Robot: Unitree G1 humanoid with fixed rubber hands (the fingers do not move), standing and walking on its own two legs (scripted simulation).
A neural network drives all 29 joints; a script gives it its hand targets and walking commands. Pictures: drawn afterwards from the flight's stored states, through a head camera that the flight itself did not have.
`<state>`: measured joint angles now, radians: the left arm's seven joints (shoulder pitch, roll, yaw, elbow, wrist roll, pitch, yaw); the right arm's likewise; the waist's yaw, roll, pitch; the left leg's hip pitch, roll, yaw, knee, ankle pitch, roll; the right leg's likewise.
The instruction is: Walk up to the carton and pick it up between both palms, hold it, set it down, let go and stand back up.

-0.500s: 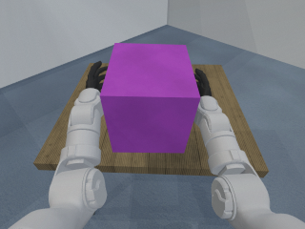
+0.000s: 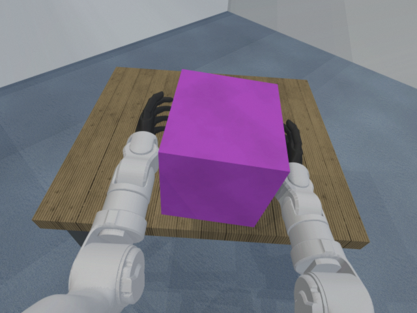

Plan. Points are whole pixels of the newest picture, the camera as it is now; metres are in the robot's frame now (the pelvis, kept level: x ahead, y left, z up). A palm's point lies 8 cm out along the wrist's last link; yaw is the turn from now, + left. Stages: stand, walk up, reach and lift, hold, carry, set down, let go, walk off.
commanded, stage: set down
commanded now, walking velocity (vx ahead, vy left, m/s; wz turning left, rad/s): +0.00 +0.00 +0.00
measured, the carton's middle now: (218, 149) +0.40 +0.00 +0.10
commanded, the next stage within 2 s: none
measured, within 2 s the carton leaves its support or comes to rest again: neither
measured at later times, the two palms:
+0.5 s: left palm (144, 139) +0.41 +0.15 +0.10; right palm (282, 163) +0.39 -0.13 +0.08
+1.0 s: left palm (150, 140) +0.42 +0.14 +0.09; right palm (281, 165) +0.40 -0.14 +0.06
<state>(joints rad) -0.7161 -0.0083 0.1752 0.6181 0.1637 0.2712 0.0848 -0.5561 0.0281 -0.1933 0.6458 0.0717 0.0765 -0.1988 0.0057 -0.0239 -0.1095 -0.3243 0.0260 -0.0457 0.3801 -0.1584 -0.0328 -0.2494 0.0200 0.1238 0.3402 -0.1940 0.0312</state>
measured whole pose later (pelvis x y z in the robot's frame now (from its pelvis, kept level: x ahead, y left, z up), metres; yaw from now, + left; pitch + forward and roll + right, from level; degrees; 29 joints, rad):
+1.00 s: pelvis +0.01 +0.00 +0.00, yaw +0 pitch +7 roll -1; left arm -0.80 -0.01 0.36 0.96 0.16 -0.01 0.02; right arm -0.65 0.09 -0.39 0.91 -0.24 -0.13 -0.17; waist 0.01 -0.01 -0.08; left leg -0.32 0.03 -0.05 0.38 -0.17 -0.03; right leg -0.25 0.02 0.12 0.34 -0.21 0.03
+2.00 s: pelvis +0.03 +0.00 +0.00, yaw +0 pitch +12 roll +0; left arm -0.79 -0.05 0.42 1.02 0.22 -0.15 0.01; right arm -0.65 0.11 -0.58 1.00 -0.43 -0.31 -0.14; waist 0.01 -0.01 -0.04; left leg -0.38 0.03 -0.05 0.38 -0.19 -0.03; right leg -0.30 0.02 0.12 0.33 -0.23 0.03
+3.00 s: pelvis +0.04 +0.00 +0.00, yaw +0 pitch +15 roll -1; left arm -0.74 -0.04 0.45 1.06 0.25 -0.28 0.03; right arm -0.69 0.09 -0.60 1.11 -0.46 -0.44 -0.14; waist -0.01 0.00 -0.08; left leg -0.46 0.03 -0.05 0.38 -0.19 -0.03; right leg -0.37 0.02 0.11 0.33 -0.23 0.03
